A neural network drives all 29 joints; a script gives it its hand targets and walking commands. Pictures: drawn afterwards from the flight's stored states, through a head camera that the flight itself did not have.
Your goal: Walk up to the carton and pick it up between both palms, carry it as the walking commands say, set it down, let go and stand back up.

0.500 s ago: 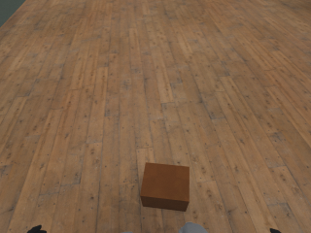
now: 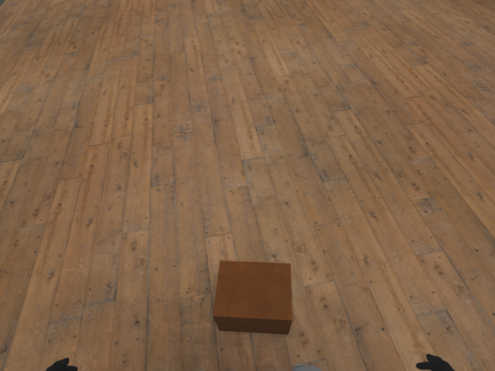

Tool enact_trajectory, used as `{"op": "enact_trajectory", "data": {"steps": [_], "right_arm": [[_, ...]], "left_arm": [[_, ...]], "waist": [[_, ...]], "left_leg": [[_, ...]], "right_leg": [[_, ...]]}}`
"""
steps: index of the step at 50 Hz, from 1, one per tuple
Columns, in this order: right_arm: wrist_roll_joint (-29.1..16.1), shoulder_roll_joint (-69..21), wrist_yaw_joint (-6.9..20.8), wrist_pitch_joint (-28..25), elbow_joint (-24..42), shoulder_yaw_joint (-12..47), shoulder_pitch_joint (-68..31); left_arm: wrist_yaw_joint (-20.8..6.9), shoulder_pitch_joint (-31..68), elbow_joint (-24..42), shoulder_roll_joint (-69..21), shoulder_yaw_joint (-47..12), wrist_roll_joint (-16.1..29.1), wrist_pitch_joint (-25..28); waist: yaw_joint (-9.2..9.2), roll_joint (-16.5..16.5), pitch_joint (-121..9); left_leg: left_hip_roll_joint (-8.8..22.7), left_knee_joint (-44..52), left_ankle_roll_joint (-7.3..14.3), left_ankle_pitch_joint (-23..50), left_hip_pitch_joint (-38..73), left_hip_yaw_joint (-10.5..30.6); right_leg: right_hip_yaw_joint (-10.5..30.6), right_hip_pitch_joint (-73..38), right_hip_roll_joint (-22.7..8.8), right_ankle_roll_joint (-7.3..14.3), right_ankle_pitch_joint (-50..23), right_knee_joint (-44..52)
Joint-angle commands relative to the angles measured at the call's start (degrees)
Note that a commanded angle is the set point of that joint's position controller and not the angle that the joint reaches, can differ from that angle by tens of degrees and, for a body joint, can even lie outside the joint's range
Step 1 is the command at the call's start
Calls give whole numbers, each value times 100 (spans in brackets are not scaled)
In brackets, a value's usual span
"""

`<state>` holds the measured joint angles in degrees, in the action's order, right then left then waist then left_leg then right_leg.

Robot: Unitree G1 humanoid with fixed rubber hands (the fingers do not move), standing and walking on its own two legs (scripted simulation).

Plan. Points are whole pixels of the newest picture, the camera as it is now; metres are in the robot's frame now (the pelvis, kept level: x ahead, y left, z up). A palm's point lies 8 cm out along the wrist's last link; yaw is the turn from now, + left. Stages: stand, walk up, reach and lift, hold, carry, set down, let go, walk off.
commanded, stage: walk up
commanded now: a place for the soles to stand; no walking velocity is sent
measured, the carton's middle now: (254, 297) +0.44 +0.02 -0.64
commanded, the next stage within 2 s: none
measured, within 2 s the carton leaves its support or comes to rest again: neither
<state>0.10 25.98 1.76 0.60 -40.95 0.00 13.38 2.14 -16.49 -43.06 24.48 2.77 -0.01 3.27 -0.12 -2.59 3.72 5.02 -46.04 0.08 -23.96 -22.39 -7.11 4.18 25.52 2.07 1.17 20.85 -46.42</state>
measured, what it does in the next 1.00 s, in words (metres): stands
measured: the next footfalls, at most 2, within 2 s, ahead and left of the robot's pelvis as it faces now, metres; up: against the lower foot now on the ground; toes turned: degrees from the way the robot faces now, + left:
none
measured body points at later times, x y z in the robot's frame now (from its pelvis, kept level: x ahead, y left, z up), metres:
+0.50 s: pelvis +0.00 +0.01 +0.00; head +0.03 -0.01 +0.45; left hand +0.10 +0.34 -0.08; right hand +0.12 -0.31 -0.11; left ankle +0.00 +0.13 -0.71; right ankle +0.03 -0.12 -0.70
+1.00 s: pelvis +0.00 +0.00 +0.00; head +0.03 -0.02 +0.45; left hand +0.10 +0.33 -0.08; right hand +0.11 -0.32 -0.11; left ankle +0.00 +0.12 -0.70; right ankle +0.03 -0.12 -0.71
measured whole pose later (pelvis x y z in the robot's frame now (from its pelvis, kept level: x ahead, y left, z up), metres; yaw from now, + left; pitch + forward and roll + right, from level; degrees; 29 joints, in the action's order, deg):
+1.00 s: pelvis +0.00 +0.00 +0.00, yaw -3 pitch +0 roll +1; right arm 0.1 25.8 2.0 0.6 -41.0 0.0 11.7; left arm 2.4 -18.0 -43.1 24.4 2.5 0.0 3.7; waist -0.1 -2.1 3.7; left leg 4.0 -46.4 0.2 -27.0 -21.2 -6.9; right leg 6.1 25.2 2.8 0.8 21.0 -46.5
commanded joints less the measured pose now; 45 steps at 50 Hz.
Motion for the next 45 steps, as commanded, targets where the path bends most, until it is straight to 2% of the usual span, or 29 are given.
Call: {"op": "enact_trajectory", "data": {"steps": [1, 2, 4, 7, 9, 11, 13, 14, 15, 16, 18, 20, 21, 22, 24, 25, 27, 29, 30, 31, 32, 34, 36, 39, 40, 41, 42, 43, 45], "right_arm": [[92, 808, -72, -131, 376, -627, -573], [79, 801, -85, -119, 397, -619, -581], [103, 882, -111, -143, 236, -633, -435], [127, 1047, -96, -244, 155, -696, -24], [148, 1202, -79, -265, 115, -716, 10], [162, 1232, -84, -225, 159, -705, -128], [158, 1168, -83, -175, 171, -688, -336], [178, 1018, -79, -139, 201, -647, -440], [131, 943, -69, -98, 357, -634, -650], [65, 839, -68, -65, 324, -600, -666], [72, 937, -83, -42, 371, -626, -655], [99, 851, -72, -101, 251, -632, -413], [101, 969, -70, -155, 210, -656, -282], [152, 982, -69, -210, 148, -669, -99], [152, 1251, -56, -228, 100, -711, 111], [183, 1268, -61, -235, 74, -683, -2], [175, 1233, -64, -222, 153, -657, -309], [154, 1010, -62, -163, 181, -607, -457], [160, 950, -43, -116, 282, -657, -552], [76, 871, -37, -59, 327, -620, -526], [56, 870, -42, -41, 384, -611, -657], [78, 852, -45, -58, 263, -643, -486], [137, 941, -51, -188, 203, -682, -154], [172, 1317, -24, -231, 76, -714, 67], [191, 1233, -25, -247, 71, -686, -123], [223, 1231, -23, -226, 178, -694, -354], [208, 1170, -22, -197, 167, -682, -488], [189, 1052, -20, -167, 186, -659, -447], [109, 902, -13, -88, 292, -633, -510]], "left_arm": [[115, -543, -84, 1690, 410, -133, 244], [114, -508, -72, 1794, 434, -128, 218], [164, -356, -40, 1730, 378, -145, 154], [133, -27, 58, 1350, 238, -143, 119], [104, 114, 114, 1168, 197, -96, 112], [102, 4, 18, 1172, 229, -153, 125], [85, -281, -55, 1332, 277, -126, 154], [104, -484, -130, 1316, 305, -133, 200], [137, -698, -106, 1526, 362, -159, 214], [151, -546, -106, 1790, 390, -155, 201], [149, -373, -40, 1876, 399, -208, 184], [166, -85, 20, 1639, 328, -224, 153], [146, 98, 86, 1534, 280, -207, 125], [131, 116, 38, 1338, 224, -178, 110], [99, 151, 103, 1234, 237, -120, 92], [105, 132, 26, 1195, 223, -146, 89], [72, -250, -47, 1170, 257, -184, 121], [73, -454, -86, 1227, 327, -170, 237], [90, -594, -97, 1524, 382, -203, 245], [105, -473, -42, 1665, 396, -169, 247], [117, -412, 12, 1794, 424, -200, 214], [148, -335, -15, 1759, 405, -213, 172], [124, -4, 41, 1522, 305, -182, 118], [72, 245, 75, 1117, 218, -147, 112], [58, 48, 6, 1129, 228, -167, 120], [45, -132, -78, 1207, 277, -184, 128], [34, -339, -127, 1132, 277, -135, 175], [43, -483, -137, 1203, 284, -163, 232], [109, -568, -96, 1615, 367, -199, 269]], "waist": [[135, 716, -916], [119, 908, -891], [100, 755, -761], [-154, 598, -927], [-228, -128, -977], [-174, -117, -715], [-25, 82, -661], [98, 42, -845], [209, 442, -821], [151, 845, -763], [103, 997, -589], [-52, 837, -505], [-118, 756, -502], [-195, 392, -756], [-347, -280, -740], [-287, -410, -488], [-63, -474, -550], [84, -52, -607], [115, 761, -718], [111, 976, -752], [110, 909, -655], [50, 807, -591], [-150, 784, -529], [-321, -265, -401], [-206, -430, -330], [-144, -441, -458], [55, -376, -503], [60, -153, -557], [63, 656, -835]], "left_leg": [[-18, -185, 245, 780, -472, 721], [-132, -253, 236, -400, -622, 785], [-164, 53, 246, -486, -422, 835], [341, 764, 512, 928, 854, 1018], [1040, 1352, 884, 1204, 1478, 1226], [1469, 1449, 1157, 1341, 1353, 1269], [1125, 930, 938, 1322, 851, 864], [806, 416, 711, 1338, 416, 660], [326, -180, 458, 1119, -63, 438], [-41, -337, 311, 493, -474, 680], [-265, -300, 258, -1116, -600, 816], [-215, 386, 271, -551, -205, 792], [-95, 705, 314, 223, 413, 846], [205, 1017, 482, 510, 1021, 1111], [1234, 1838, 1020, 241, 1518, 1501], [1700, 1968, 1324, 558, 1401, 1839], [1570, 1596, 1245, 996, 1144, 1278], [945, 778, 731, 1256, 425, 712], [381, -31, 447, 1000, 34, 382], [-100, -211, 293, 245, -513, 704], [-259, -197, 270, -732, -525, 763], [-258, 132, 288, -845, -336, 790], [10, 862, 439, 138, 629, 1006], [1313, 2143, 1081, -437, 1226, 1672], [1605, 2184, 1245, -489, 1159, 1786], [1650, 2044, 1269, -304, 1014, 1608], [1307, 1636, 1054, 132, 852, 1110], [979, 1158, 830, 591, 649, 781], [121, -92, 326, 712, 7, 442]], "right_leg": [[2431, -1328, -1079, 1128, -2511, 1039], [2752, -1365, -1322, 1305, -2507, 1103], [2594, -1169, -1289, 1376, -2720, 924], [1388, -91, -653, 800, -2170, 528], [96, 469, -85, 279, -1575, -184], [-261, 462, -110, 254, -672, -217], [-58, -80, -159, 298, -1081, 270], [506, -624, -352, 488, -1315, 533], [1431, -951, -713, 743, -1828, 962], [2358, -1045, -1009, 1081, -2016, 1107], [2997, -1048, -1341, 1363, -2132, 1334], [2420, -721, -1119, 1269, -2046, 1077], [2009, -219, -843, 1017, -1925, 947], [1535, 107, -609, 753, -1917, 677], [56, 772, 29, 241, -760, -198], [-291, 875, 49, 185, 288, -469], [-298, 264, -137, 171, 624, 97], [225, -606, -166, 380, -598, 947], [1313, -846, -605, 624, -1243, 1225], [2565, -1142, -1029, 1097, -1524, 1327], [2978, -972, -1264, 1337, -1530, 1411], [2762, -834, -1265, 1335, -1283, 1342], [1829, 2, -735, 857, -1603, 902], [-46, 882, 63, 254, -234, -54], [-233, 854, 13, 186, 250, -142], [-294, 523, -84, 153, 491, -128], [-259, 62, -80, 222, 273, 465], [-16, -303, -86, 295, -283, 848], [1883, -863, -804, 793, -1555, 1200]]}}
